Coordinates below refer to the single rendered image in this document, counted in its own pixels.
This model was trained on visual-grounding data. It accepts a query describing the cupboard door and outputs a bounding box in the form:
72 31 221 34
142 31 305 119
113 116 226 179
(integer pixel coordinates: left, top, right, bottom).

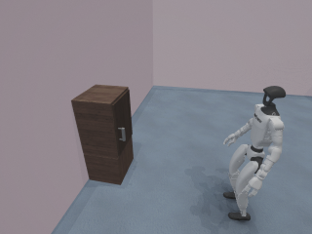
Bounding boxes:
111 89 133 156

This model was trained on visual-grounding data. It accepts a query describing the right robot upper arm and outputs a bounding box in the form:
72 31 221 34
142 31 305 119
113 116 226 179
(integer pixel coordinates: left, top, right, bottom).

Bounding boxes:
249 104 264 126

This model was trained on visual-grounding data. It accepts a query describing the robot right forearm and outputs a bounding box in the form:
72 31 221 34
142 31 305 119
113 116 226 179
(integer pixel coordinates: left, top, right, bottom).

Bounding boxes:
235 121 252 137

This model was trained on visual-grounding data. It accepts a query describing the robot right shin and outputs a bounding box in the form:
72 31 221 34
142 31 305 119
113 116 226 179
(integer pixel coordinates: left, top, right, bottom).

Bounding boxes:
228 174 237 193

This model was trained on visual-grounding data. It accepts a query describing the left robot upper arm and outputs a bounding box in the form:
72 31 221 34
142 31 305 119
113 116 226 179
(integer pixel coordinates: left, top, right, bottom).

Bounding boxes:
268 117 285 154

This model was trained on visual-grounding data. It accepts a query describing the left robot hand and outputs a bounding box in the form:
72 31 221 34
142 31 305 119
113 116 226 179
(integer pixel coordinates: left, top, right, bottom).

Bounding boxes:
241 176 262 197

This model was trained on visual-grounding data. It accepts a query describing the robot torso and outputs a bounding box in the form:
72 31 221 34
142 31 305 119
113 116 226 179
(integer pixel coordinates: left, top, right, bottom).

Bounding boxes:
247 106 281 162

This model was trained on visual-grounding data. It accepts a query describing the right robot hand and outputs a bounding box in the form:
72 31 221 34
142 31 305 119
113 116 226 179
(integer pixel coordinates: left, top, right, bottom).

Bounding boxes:
223 134 238 146

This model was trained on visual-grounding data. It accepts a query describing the robot left forearm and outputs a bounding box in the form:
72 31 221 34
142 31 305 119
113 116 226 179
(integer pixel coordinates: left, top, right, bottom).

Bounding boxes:
255 148 281 180

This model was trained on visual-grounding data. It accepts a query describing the handle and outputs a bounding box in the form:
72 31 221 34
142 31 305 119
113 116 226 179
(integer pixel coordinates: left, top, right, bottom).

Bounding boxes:
118 128 126 141

